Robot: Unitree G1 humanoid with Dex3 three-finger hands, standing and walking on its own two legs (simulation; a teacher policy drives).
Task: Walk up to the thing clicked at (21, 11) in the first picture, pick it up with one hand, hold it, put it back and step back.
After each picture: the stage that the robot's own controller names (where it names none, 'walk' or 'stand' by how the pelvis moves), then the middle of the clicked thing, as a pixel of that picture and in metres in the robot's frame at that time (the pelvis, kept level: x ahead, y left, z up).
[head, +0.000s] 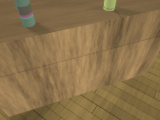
stand; (22, 2) +0.76 +0.32 +0.11
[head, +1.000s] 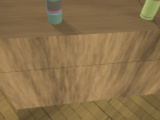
walk; out of the picture +0.71 +0.17 +0.14
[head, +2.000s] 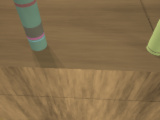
stand; (31, 20) +0.53 +0.23 +0.15
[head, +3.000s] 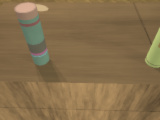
stand; (34, 37) +0.50 +0.21 +0.11
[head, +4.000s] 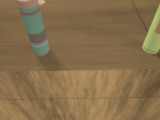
stand; (35, 27) +0.54 +0.21 +0.12
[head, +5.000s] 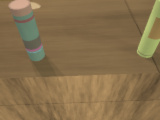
stand; (29, 33) +0.53 +0.23 +0.11
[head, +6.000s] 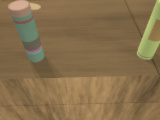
stand; (29, 34) +0.52 +0.23 +0.11
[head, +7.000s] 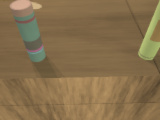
stand; (30, 34) +0.52 +0.23 +0.11
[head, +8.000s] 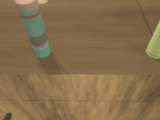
rise first; (35, 30) +0.53 +0.21 +0.11
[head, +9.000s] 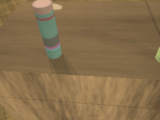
go down; (49, 32) +0.54 +0.20 +0.11
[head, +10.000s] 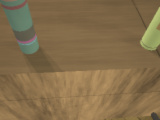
go down; (21, 22) +0.52 +0.18 +0.13
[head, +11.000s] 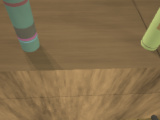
approach; (22, 20) +0.53 +0.19 +0.13
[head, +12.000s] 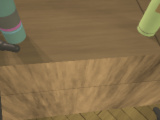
close in; (2, 7) +0.52 +0.21 +0.17
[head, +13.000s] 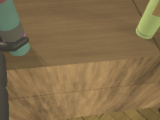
lift; (6, 20) +0.48 +0.20 +0.16
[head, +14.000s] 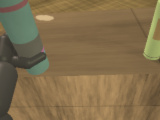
lift; (23, 32) +0.32 +0.16 +0.30
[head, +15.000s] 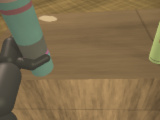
hold; (28, 35) +0.33 +0.16 +0.29
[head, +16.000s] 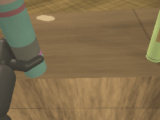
hold; (21, 36) +0.33 +0.17 +0.28
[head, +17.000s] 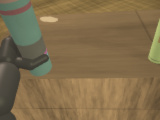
hold; (27, 35) +0.33 +0.16 +0.29
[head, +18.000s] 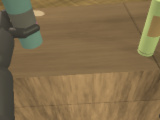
crouch; (18, 6) +0.44 +0.18 +0.30
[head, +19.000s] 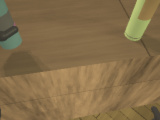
lower; out of the picture +0.52 +0.20 +0.19
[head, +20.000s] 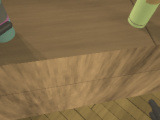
lower; out of the picture +0.53 +0.21 +0.17
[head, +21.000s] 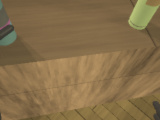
lower; out of the picture +0.52 +0.21 +0.17
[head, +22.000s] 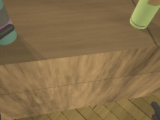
lower; out of the picture +0.52 +0.21 +0.17
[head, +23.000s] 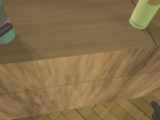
lower; out of the picture +0.52 +0.21 +0.17
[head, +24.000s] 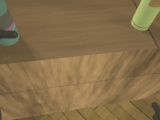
withdraw; out of the picture +0.51 +0.21 +0.17
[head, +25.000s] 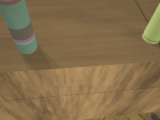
sink last; (18, 19) +0.50 +0.19 +0.15
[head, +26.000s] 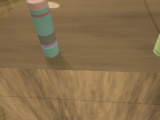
stand; (45, 29) +0.54 +0.21 +0.14
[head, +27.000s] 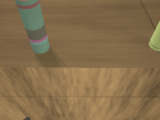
stand; (33, 22) +0.52 +0.19 +0.15
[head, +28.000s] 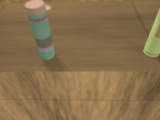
stand; (42, 33) +0.55 +0.20 +0.11
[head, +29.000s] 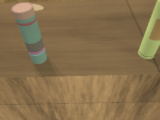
stand; (32, 36) +0.52 +0.22 +0.11
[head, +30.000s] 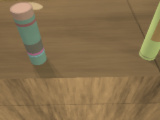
stand; (31, 37) +0.50 +0.22 +0.11
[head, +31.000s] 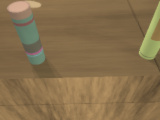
stand; (29, 36) +0.50 +0.23 +0.11
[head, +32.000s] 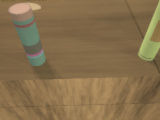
stand; (30, 38) +0.50 +0.22 +0.11
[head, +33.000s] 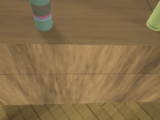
walk; out of the picture +0.59 +0.17 +0.13
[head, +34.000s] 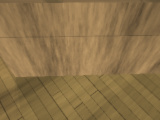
walk; out of the picture +0.87 +0.25 +0.13
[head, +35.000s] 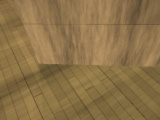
stand; out of the picture +1.18 +0.18 +0.13
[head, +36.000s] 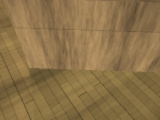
stand; out of the picture +1.12 +0.18 +0.11
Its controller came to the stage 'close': yes
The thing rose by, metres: 0.19
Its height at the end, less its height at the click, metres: +0.00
